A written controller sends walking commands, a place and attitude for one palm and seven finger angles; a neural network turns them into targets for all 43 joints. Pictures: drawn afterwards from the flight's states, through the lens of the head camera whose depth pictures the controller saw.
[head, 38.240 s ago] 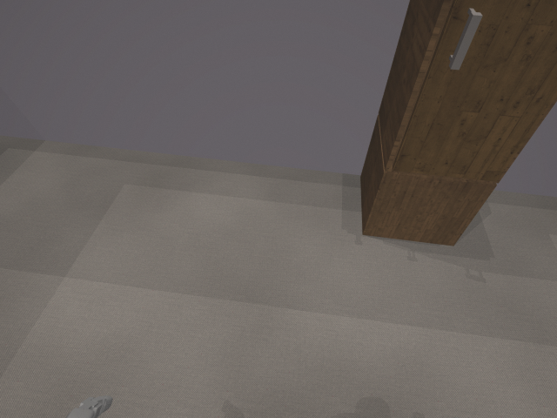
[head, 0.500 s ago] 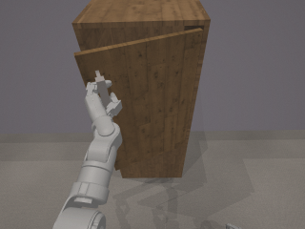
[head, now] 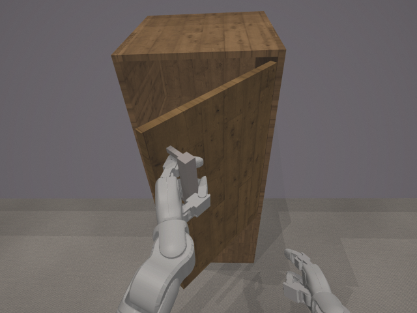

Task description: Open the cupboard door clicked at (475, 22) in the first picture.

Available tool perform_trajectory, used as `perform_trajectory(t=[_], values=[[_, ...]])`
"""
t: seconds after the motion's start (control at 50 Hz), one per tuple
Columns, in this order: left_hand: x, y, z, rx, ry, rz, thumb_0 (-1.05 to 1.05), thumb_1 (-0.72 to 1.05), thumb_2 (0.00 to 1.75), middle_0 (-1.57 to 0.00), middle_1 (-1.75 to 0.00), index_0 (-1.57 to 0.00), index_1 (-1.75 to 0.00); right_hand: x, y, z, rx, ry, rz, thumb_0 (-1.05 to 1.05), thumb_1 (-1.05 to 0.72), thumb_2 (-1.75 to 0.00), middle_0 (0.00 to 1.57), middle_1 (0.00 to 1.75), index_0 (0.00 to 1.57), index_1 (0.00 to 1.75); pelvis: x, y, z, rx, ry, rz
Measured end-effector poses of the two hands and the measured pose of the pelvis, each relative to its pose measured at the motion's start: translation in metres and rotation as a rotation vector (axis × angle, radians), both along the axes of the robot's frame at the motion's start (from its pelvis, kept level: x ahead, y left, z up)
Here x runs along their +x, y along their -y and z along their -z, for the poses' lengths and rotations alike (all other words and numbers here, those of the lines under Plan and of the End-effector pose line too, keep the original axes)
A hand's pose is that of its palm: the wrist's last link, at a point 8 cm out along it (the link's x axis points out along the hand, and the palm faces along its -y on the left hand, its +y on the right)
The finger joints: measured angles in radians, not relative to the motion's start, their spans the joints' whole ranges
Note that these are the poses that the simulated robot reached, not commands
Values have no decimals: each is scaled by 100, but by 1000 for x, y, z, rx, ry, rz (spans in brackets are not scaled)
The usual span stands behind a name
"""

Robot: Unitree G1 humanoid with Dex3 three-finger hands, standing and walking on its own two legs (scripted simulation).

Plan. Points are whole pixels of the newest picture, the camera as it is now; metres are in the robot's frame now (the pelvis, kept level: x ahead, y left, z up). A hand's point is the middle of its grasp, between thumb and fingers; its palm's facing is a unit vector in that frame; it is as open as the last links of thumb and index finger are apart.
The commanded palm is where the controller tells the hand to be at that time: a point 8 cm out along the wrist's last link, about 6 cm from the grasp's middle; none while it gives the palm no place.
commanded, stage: open thumb and fingers to let go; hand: left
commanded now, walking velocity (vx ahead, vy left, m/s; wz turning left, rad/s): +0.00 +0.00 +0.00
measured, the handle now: (182, 179) +0.32 +0.07 +0.14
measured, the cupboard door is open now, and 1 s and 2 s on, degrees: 47 41 45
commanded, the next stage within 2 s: slide the hand sideways off the handle in 0.90 s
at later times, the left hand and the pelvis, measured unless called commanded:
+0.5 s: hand (188, 188) +0.30 +0.05 +0.14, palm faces +0.37 -0.93 -0.04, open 10.7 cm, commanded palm +0.26 +0.07 +0.14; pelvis -0.01 +0.00 +0.00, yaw +2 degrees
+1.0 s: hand (191, 189) +0.30 +0.05 +0.14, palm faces +0.31 -0.95 -0.02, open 14.9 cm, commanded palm +0.25 +0.08 +0.14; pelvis -0.02 +0.01 +0.00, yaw +1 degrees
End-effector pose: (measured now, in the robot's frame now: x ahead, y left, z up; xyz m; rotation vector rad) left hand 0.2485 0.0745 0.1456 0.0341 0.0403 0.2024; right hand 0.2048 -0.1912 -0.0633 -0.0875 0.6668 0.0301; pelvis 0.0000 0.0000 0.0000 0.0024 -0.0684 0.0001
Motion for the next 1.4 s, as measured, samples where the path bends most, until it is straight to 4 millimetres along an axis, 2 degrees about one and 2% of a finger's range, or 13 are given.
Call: perform_trajectory(t=[0.12,0.28,0.38,0.5,0.6,0.7,0.82,1.02,1.06,1.2,1.3,1.4], values=[[6,-5,0,-11,-11,-51,0,66,76,-34,-130,-38,-134,12,-14,1,1,-14,-58,1,-91,-90,20,29,20,30,-1,4,1,4,-2,-16],[17,-26,1,-18,-4,-194,0,54,73,-35,-129,-38,-132,-10,-7,23,-22,-118,-57,1,-91,-90,20,29,20,30,-3,6,1,10,-25,-24],[13,-29,7,-3,1,-200,0,34,65,-35,-127,-35,-129,-30,6,35,-39,-172,-21,1,-91,-90,20,29,20,30,-3,5,2,9,-28,-27],[16,-22,7,8,17,-172,0,0,51,-32,-124,-33,-125,-47,17,42,-60,-193,19,1,-91,-90,19,29,20,30,-8,2,3,6,-27,-28],[19,-19,7,-3,16,-172,0,-27,39,-30,-120,-30,-121,-52,18,41,-66,-189,30,1,-91,-90,19,29,20,30,-11,1,3,6,-26,-26],[21,-17,6,-2,14,-169,-1,-41,33,-28,-108,-27,-109,-49,12,36,-62,-163,22,1,-91,-90,19,29,20,30,-13,0,2,3,-22,-23],[19,-17,5,-1,14,-155,-1,-48,31,-25,-85,-25,-87,-41,2,30,-51,-130,4,1,-91,-90,19,29,20,30,-15,-3,2,-1,-15,-23],[12,-19,5,-14,9,-107,-1,-50,30,-36,-60,-34,-66,-34,-11,22,-46,-105,-15,1,-91,-90,19,29,20,30,-18,-9,1,-6,-8,-18],[9,-21,7,1,25,-48,-1,-50,30,-35,-57,-32,-62,-36,-12,21,-47,-114,-20,1,-91,-90,20,29,20,30,-19,-9,1,1,-5,-22],[-3,-26,8,28,72,335,-2,-50,30,-23,-40,-17,-42,-51,-8,16,-63,-92,25,1,-91,-90,20,29,20,30,-25,-17,-1,1,16,-18],[-7,-20,7,-78,65,350,-2,-51,30,-18,-34,-15,-35,-60,-9,11,-65,-65,56,1,-91,-90,19,29,20,30,-29,-22,-3,-8,28,-3],[-11,-19,6,-77,70,314,-2,-51,30,-16,-31,-18,-33,-66,-11,6,-66,-70,60,1,-91,-90,19,29,20,30,-31,-24,-4,-8,27,19]])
